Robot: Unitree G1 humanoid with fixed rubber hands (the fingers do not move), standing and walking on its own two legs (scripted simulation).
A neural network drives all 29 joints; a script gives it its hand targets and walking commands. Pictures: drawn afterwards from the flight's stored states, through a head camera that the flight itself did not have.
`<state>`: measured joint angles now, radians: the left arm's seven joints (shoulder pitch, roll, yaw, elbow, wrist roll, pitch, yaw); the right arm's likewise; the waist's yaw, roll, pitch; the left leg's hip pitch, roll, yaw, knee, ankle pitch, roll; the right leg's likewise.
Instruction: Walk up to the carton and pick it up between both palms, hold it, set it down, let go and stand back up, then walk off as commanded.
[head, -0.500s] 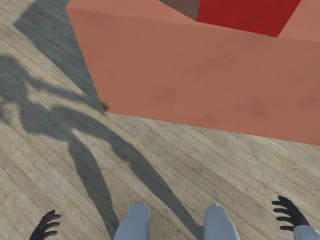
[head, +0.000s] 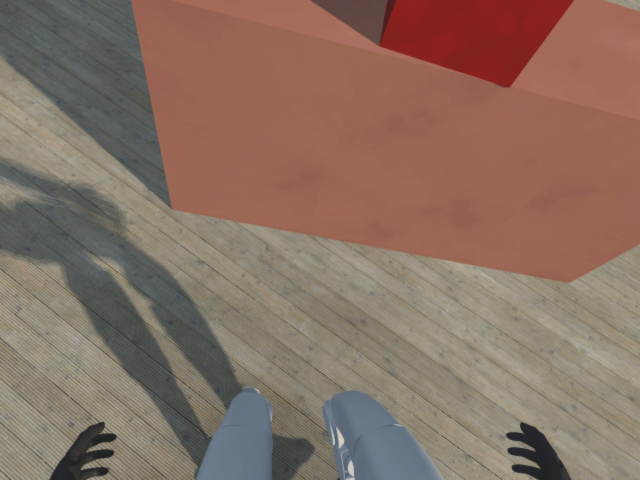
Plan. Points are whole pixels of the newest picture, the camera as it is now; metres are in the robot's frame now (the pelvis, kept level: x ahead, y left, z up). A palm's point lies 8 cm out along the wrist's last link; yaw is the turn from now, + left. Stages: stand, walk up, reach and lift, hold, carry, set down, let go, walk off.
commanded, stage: walk off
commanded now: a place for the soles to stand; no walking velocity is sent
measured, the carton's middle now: out of the picture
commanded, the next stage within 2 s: stand in 1.24 s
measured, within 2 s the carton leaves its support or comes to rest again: neither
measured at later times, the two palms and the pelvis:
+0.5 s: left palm out of the picture +0.00 +0.08 -0.11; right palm out of the picture -0.06 -0.53 -0.12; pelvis -0.13 -0.21 -0.02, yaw -6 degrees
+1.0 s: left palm out of the picture -0.13 -0.04 -0.08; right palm out of the picture -0.26 -0.66 -0.17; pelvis -0.26 -0.34 -0.03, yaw -3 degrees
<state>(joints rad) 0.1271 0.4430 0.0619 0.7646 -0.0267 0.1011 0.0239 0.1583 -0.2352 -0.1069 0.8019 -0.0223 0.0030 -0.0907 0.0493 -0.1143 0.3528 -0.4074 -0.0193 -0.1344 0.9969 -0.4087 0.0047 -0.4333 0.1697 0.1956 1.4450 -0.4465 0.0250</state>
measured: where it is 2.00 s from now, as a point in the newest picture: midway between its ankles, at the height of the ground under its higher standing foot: outside the picture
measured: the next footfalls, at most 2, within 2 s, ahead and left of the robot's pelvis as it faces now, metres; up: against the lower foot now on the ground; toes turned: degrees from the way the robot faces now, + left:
right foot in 0.32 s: +0.02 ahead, -0.28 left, +0.00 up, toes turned +3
left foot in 0.76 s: -0.15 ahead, -0.10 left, +0.00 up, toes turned -12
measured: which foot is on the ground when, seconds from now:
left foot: down 0.00-0.36, up 0.38-0.74, down 0.76-0.92, up 0.94-1.00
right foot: up 0.00-0.30, down 0.32-0.74, up 0.76-0.88, down 0.90-1.00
